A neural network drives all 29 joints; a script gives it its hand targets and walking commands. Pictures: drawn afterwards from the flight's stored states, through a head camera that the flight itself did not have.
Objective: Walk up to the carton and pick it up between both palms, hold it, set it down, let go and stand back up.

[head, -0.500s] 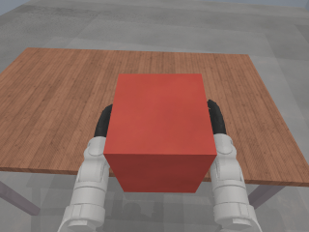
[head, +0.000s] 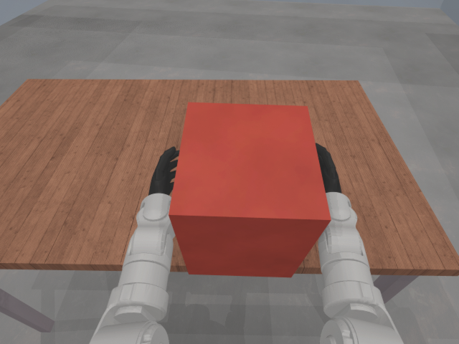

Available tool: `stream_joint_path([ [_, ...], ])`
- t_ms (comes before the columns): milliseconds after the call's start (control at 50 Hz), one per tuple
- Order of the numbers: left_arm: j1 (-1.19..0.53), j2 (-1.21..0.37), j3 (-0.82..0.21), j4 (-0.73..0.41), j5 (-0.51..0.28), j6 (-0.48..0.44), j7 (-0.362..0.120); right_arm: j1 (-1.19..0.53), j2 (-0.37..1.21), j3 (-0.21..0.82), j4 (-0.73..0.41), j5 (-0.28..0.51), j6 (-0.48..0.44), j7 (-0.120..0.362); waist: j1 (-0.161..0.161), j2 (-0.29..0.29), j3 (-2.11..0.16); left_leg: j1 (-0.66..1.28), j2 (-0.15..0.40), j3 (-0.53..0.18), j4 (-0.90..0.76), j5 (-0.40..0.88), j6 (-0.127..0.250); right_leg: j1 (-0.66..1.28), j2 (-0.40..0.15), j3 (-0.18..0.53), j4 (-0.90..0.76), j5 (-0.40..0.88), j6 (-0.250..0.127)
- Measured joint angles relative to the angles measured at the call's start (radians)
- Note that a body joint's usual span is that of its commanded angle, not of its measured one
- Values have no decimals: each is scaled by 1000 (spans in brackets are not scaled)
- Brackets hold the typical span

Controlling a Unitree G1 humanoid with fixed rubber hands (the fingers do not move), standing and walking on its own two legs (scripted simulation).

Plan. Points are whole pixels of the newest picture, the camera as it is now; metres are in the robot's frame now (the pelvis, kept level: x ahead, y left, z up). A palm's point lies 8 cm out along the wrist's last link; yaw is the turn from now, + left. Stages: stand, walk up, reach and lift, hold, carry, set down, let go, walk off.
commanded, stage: set down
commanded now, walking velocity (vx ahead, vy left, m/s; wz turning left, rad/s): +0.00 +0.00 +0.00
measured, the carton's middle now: (243, 196) +0.36 -0.02 +0.07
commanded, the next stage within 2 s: none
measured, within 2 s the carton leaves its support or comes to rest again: rests again in 1.90 s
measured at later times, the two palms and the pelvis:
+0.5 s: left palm (165, 187) +0.39 +0.13 +0.06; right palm (321, 186) +0.39 -0.17 +0.07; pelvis -0.01 -0.01 +0.00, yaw +0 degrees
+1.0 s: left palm (168, 177) +0.42 +0.13 +0.06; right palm (316, 175) +0.42 -0.17 +0.06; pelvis +0.01 +0.00 -0.01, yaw +0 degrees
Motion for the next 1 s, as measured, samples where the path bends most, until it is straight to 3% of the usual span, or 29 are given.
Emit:
stream_joint_path([
  [160, -58, 8, 86, 84, 49, -46, -67, -40, 38, -70, 41, -43, -24, -3, 4, 1, -12, -64, 7, 3, -3, 16, -4, -67, 7, 3, 0, 16, -6],
  [340, -130, 26, 146, 173, 82, -126, -85, -109, 44, -118, 106, -75, -66, -14, 10, -11, -65, -156, 5, 4, -4, 34, -5, -159, 5, 3, 0, 34, -8],
  [640, -196, 34, 205, 262, 119, -171, -91, -164, 40, -187, 188, -110, -111, -8, 8, -20, -120, -238, -1, 10, -4, 39, -2, -244, 0, 10, -1, 41, -3],
  [1000, -238, 33, 212, 283, 110, -186, -57, -230, 8, -209, 262, -121, -155, -2, 4, -11, -133, -268, -5, 4, -4, 30, -2, -270, -5, 3, -1, 29, 0],
])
